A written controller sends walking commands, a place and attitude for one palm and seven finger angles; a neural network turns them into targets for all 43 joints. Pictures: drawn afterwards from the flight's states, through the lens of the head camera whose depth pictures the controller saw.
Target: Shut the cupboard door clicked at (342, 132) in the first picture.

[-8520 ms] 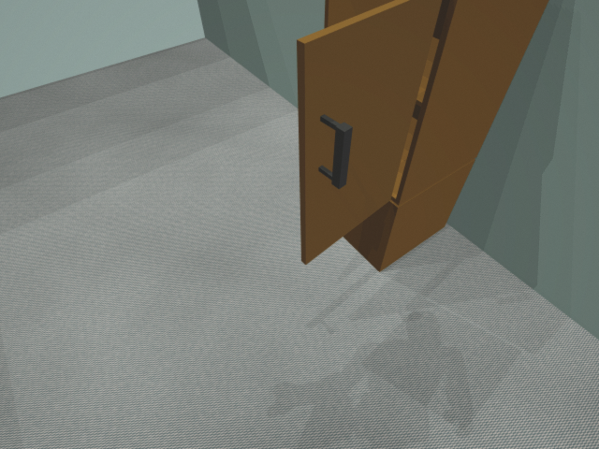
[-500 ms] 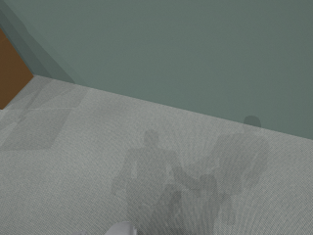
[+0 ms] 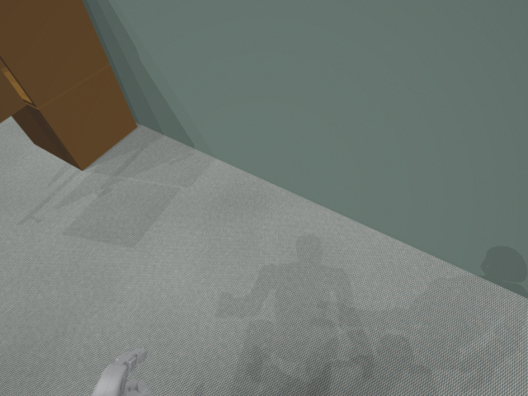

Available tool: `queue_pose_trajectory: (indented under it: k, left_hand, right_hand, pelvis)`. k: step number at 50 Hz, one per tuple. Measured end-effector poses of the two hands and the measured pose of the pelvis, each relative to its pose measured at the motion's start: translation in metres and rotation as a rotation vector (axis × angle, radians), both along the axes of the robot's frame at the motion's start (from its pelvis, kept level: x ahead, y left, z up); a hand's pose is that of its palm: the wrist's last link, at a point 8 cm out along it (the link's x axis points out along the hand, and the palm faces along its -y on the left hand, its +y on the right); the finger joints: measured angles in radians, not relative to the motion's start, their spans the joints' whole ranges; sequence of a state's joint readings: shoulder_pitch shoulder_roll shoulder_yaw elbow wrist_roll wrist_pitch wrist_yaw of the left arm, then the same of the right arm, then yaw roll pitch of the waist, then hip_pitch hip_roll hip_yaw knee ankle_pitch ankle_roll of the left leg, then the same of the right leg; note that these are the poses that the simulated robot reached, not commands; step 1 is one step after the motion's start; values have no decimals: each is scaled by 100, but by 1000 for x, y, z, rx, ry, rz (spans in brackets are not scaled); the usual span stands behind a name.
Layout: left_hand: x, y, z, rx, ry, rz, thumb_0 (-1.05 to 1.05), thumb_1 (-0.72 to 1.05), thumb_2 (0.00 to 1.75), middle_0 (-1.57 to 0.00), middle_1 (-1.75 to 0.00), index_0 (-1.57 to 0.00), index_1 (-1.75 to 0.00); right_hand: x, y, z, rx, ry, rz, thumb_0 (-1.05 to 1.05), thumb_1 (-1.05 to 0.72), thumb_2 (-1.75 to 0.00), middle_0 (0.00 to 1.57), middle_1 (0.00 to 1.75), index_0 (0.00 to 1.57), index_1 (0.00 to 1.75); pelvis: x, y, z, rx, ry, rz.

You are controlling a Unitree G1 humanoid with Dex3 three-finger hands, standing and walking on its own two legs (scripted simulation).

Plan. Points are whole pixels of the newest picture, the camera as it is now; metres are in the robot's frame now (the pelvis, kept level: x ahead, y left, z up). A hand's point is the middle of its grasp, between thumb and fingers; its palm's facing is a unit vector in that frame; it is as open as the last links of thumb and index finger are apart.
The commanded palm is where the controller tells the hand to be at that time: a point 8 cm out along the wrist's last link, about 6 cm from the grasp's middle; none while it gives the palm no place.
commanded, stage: walk to a spot facing it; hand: left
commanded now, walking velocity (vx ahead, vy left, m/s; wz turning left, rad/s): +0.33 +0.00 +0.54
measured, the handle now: out of the picture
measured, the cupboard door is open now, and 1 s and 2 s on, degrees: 96 96 96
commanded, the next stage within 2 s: turn to face it in 1.56 s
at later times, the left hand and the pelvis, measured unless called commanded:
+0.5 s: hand out of the picture +0.08 +0.21 -0.18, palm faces +0.34 -0.92 -0.18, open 7.4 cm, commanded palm none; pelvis +0.19 +0.05 +0.00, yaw +15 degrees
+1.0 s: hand (156, 215) +0.50 +0.27 -0.14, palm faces +0.30 -0.94 -0.17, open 7.4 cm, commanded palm none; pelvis +0.43 +0.06 +0.01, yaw +22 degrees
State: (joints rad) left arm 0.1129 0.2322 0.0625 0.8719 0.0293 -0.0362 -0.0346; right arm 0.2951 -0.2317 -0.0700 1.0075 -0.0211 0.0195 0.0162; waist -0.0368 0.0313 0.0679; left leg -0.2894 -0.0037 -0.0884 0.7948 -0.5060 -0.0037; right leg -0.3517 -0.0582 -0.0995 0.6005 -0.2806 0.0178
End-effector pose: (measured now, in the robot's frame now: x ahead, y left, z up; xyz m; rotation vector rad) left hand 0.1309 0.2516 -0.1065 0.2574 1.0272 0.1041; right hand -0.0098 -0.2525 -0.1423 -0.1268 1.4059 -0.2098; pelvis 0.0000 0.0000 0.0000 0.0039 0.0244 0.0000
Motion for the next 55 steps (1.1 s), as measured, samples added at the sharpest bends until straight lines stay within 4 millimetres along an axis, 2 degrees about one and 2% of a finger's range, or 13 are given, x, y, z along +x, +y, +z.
queue_pose_trajectory:
  k: [4, 10, 13, 17, 21, 24, 28, 37, 44, 46, 48, 52, 55]
  left_hand:
    - [-14, -15, 3, -20, 32, 101, 0, 91, 90, -20, -30, -20, -29]
    - [-63, -23, -4, -51, 200, 275, 0, 94, 90, -20, -30, -20, -29]
    - [-92, -24, -10, -70, 311, 348, 0, 94, 90, -20, -30, -20, -29]
    - [-123, -27, -18, -113, 463, 437, 0, 93, 90, -20, -30, -20, -29]
    - [-127, -17, -35, -165, 576, 481, 1, 92, 90, -20, -30, -20, -29]
    - [-90, 1, -41, -163, 536, 493, 1, 91, 90, -20, -30, -20, -29]
    - [-6, 26, -35, -160, 368, 477, 1, 91, 90, -19, -30, -20, -29]
    - [188, 61, -13, -140, 95, 347, 1, 91, 90, -19, -30, -20, -29]
    - [327, 71, -9, -77, -48, 258, 1, 91, 90, -19, -30, -20, -29]
    - [345, 70, -8, -68, -78, 273, 0, 91, 90, -19, -30, -20, -29]
    - [350, 67, -7, -72, -68, 306, 0, 91, 90, -19, -30, -20, -29]
    - [334, 56, -11, -108, 32, 390, 0, 91, 90, -19, -30, -20, -29]
    - [319, 68, -10, -89, 62, 509, -3, 96, 90, -20, -30, -20, -30]
  right_hand:
    - [62, -16, 9, -3, -18, 91, 1, -91, -90, 20, 30, 20, 30]
    - [192, -7, 29, 0, -150, 250, 1, -91, -90, 20, 30, 19, 30]
    - [262, 16, 34, 10, -224, 343, 0, -91, -90, 20, 30, 19, 30]
    - [351, 64, 37, 27, -330, 458, 0, -91, -90, 20, 30, 19, 30]
    - [411, 108, 32, 24, -458, 509, 0, -91, -90, 20, 30, 19, 30]
    - [416, 122, 32, 17, -431, 508, 0, -91, -90, 20, 30, 20, 30]
    - [397, 126, 29, 18, -293, 485, 0, -91, -90, 20, 30, 20, 30]
    - [365, 84, 32, -41, -50, 331, -1, -94, -90, 20, 30, 20, 30]
    - [357, 65, 13, -21, 167, 242, 0, -92, -90, 20, 30, 20, 30]
    - [369, 65, 9, -12, 212, 241, 0, -92, -90, 20, 30, 20, 30]
    - [394, 68, 10, -5, 217, 253, 0, -91, -90, 20, 30, 20, 30]
    - [468, 87, 16, 12, 139, 306, 0, -91, -90, 20, 30, 20, 30]
    - [533, 110, 19, 30, 58, 376, 0, -91, -90, 20, 30, 20, 30]
  pelvis:
    - [26, -9, 10, 5, -5, 80]
    - [70, -12, 20, 17, 9, 173]
    - [94, -6, 18, 12, 8, 204]
    - [129, 13, 9, 8, 0, 233]
    - [165, 41, -11, -15, -14, 246]
    - [186, 50, -8, -3, -27, 256]
    - [215, 61, 7, -6, -28, 286]
    - [296, 71, 18, 7, -19, 305]
    - [377, 62, 0, 21, -19, 321]
    - [394, 60, -2, 9, -32, 341]
    - [411, 62, 2, 0, -37, 359]
    - [445, 68, 13, -10, -26, 397]
    - [469, 77, 17, -16, -17, 431]
